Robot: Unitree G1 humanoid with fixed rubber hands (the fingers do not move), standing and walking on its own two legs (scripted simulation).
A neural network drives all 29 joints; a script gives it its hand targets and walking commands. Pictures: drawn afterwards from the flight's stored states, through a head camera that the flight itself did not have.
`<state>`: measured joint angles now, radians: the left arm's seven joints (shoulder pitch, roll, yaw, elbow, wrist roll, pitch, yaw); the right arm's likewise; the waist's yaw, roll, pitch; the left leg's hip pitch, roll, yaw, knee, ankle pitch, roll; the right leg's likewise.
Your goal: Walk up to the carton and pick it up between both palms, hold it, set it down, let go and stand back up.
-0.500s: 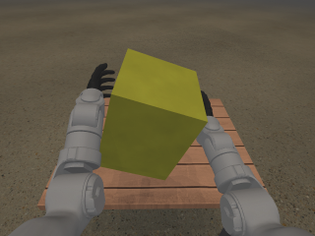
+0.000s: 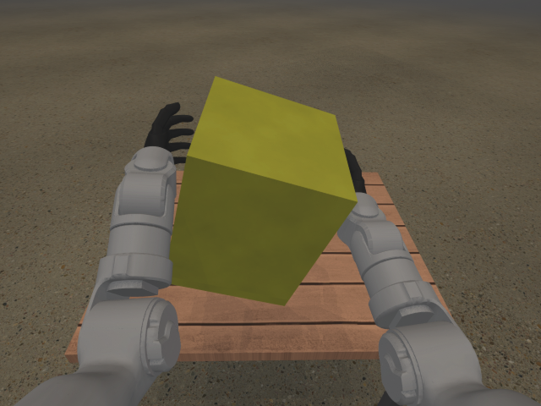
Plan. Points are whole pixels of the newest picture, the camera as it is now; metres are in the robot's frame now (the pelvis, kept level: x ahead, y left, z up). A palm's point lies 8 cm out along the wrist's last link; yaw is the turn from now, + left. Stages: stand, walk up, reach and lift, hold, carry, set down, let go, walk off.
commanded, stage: hold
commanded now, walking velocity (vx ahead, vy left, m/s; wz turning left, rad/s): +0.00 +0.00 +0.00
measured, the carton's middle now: (251, 196) +0.39 +0.02 +0.16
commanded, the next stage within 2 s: none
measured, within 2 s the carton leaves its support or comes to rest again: neither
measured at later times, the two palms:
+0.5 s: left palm (157, 154) +0.38 +0.15 +0.25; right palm (352, 193) +0.37 -0.13 +0.18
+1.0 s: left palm (157, 154) +0.38 +0.15 +0.25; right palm (353, 193) +0.36 -0.13 +0.19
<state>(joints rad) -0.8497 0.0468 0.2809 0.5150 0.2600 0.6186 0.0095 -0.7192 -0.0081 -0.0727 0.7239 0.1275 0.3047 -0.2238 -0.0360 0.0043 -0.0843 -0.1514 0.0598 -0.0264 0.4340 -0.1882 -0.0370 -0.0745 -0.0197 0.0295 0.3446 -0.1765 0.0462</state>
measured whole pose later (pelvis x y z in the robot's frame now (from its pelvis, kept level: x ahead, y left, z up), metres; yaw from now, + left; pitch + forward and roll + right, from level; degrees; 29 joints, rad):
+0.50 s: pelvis +0.00 +0.00 +0.00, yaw +0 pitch -6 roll -1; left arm -0.85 0.05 0.29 0.51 0.27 0.64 0.00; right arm -0.73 -0.01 -0.08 0.71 0.13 0.34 -0.22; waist -0.04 0.00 -0.08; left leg -0.14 0.06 -0.03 0.43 -0.19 -0.04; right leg -0.06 -0.02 0.03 0.34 -0.18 0.05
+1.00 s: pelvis +0.00 +0.00 +0.00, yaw +0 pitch -6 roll -1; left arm -0.85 0.05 0.29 0.49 0.28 0.65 -0.01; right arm -0.73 -0.01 -0.07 0.69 0.13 0.35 -0.23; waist -0.04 0.00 -0.08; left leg -0.14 0.06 -0.03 0.43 -0.19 -0.04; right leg -0.06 -0.02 0.03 0.34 -0.17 0.05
